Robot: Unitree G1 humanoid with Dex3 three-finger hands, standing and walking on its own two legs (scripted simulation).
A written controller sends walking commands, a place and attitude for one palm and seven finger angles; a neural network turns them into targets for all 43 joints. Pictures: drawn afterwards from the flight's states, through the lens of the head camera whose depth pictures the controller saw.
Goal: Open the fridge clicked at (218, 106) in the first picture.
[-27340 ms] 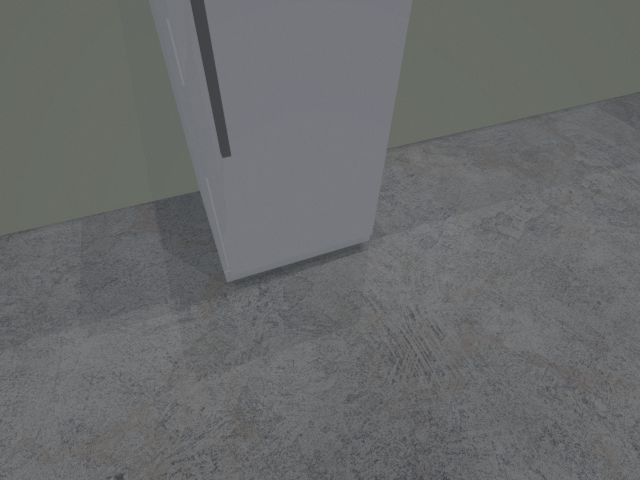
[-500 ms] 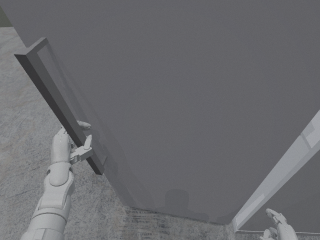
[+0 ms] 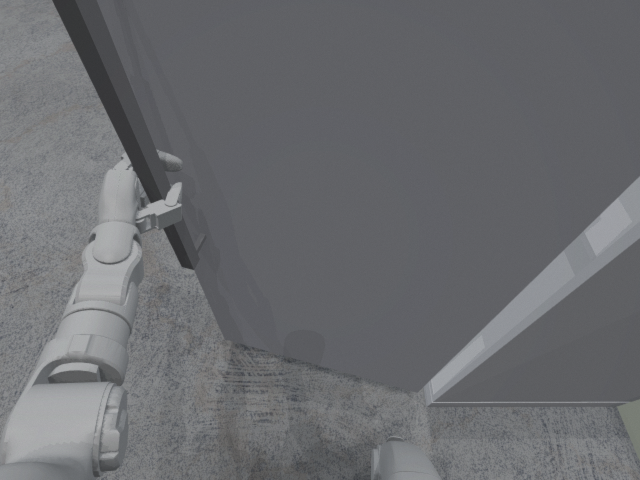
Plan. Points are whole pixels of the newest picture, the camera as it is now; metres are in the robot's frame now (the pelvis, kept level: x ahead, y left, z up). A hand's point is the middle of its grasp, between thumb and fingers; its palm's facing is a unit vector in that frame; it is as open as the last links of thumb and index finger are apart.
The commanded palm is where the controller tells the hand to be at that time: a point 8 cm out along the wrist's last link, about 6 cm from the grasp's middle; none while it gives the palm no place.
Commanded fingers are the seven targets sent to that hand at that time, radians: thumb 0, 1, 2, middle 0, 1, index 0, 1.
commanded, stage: stop walking and hold the door back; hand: left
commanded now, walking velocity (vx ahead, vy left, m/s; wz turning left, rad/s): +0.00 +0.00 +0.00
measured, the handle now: (159, 159) +0.47 +0.24 +0.10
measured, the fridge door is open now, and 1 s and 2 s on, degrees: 75 76 77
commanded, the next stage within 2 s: loosen the grip on the handle in 0.72 s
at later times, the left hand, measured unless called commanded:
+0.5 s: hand (173, 204) +0.43 +0.22 +0.06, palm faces +0.30 -0.93 -0.24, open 6.0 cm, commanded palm +0.38 +0.27 +0.06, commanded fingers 0.00 0.90 0.90 -0.45 -1.40 -0.45 -1.40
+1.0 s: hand (167, 210) +0.41 +0.23 +0.07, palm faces +0.35 -0.91 -0.22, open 7.1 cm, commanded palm +0.38 +0.27 +0.07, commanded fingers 0.00 -0.31 0.32 -0.45 -1.40 -0.45 -1.40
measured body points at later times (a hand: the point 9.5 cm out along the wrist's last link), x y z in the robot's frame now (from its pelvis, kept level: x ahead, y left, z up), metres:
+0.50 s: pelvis +0.05 -0.02 +0.00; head +0.10 -0.01 +0.44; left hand +0.40 +0.27 +0.08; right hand +0.21 -0.27 -0.09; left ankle +0.07 +0.09 -0.74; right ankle +0.03 -0.15 -0.74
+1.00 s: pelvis +0.02 -0.04 -0.01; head +0.04 -0.04 +0.44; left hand +0.39 +0.27 +0.08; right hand +0.12 -0.34 -0.10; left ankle +0.07 +0.09 -0.74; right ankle +0.03 -0.15 -0.74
